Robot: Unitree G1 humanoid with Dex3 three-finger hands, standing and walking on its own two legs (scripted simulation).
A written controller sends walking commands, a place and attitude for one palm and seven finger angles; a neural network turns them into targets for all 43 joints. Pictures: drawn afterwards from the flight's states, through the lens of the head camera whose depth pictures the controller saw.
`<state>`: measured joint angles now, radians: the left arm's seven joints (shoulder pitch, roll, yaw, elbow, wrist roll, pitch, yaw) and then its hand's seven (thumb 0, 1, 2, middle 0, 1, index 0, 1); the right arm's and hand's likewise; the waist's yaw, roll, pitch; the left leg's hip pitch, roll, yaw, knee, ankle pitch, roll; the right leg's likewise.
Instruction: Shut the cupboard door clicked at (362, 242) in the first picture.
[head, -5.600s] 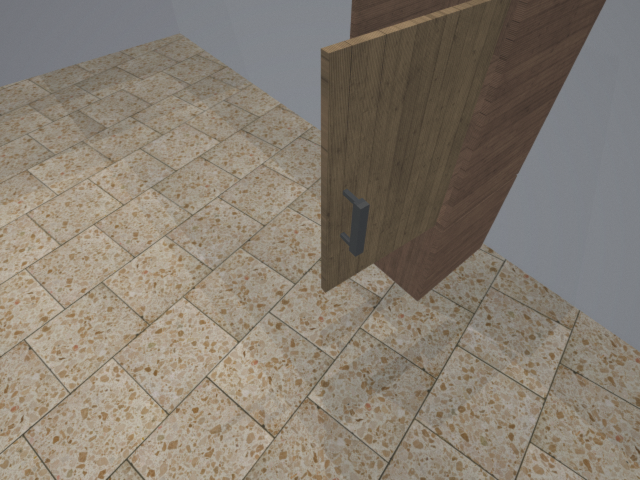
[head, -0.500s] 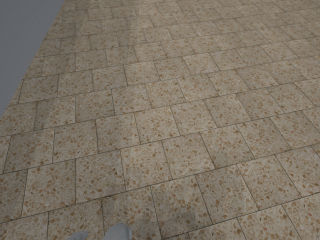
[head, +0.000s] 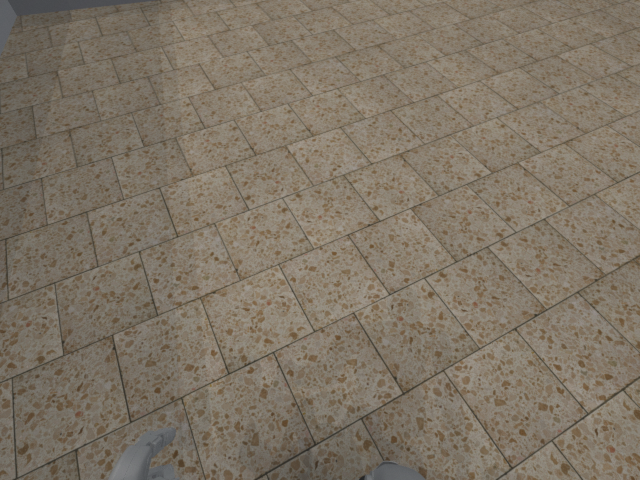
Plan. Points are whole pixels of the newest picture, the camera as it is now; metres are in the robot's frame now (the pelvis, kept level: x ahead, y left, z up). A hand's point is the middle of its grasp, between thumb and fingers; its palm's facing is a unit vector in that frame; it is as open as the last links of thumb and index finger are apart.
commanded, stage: walk to a spot facing it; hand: left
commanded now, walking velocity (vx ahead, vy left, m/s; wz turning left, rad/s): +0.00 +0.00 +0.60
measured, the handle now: out of the picture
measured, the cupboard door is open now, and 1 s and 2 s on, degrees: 85 85 85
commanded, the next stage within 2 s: none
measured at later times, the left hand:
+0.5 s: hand (194, 414) +0.22 +0.20 -0.15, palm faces +0.23 -0.95 -0.23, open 7.3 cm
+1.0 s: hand out of the picture +0.13 +0.14 -0.17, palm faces +0.55 -0.79 -0.27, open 7.4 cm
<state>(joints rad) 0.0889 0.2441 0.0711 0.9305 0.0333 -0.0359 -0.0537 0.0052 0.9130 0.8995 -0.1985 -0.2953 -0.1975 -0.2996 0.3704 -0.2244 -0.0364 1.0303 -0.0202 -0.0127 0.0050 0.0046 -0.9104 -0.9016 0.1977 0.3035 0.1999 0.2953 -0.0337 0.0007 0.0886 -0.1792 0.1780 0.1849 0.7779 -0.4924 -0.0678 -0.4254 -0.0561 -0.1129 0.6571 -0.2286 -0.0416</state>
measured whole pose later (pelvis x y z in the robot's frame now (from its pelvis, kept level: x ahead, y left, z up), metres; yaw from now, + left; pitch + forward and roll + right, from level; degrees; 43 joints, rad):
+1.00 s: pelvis +0.23 -0.06 +0.01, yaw +34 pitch +1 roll +2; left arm 0.23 0.26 0.05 0.95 0.02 0.06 0.02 0.01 0.91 0.90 -0.20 -0.30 -0.20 -0.30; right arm 0.05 -0.25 -0.05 0.86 -0.02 0.03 0.02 0.00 -0.90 -0.90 0.19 0.30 0.20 0.29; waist 0.02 -0.05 0.12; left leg -0.32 0.00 0.07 0.63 -0.32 0.02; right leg -0.40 -0.11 -0.12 1.06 -0.57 0.06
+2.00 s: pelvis +0.33 -0.11 +0.02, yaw +70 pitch +1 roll +1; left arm 0.17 0.21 0.03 0.87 0.03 0.02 0.02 0.00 0.91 0.90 -0.20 -0.30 -0.20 -0.30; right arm 0.14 -0.26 -0.08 0.93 -0.01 0.09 0.03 0.01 -0.90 -0.90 0.19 0.30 0.20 0.29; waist -0.03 0.00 0.11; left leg -0.49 0.01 0.02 1.08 -0.45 -0.06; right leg -0.23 -0.09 -0.14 0.52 -0.30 0.00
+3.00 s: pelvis +0.36 -0.08 +0.00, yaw +107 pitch +0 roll +1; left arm 0.24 0.25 0.06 0.93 0.02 0.05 0.01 0.00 0.91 0.90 -0.21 -0.30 -0.20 -0.30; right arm 0.07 -0.24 -0.06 0.89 -0.02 0.04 0.02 0.01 -0.90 -0.90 0.19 0.30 0.20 0.29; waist 0.01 -0.07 0.13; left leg -0.33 -0.01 0.07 0.65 -0.29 0.04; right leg -0.33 -0.14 -0.14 0.90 -0.54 0.05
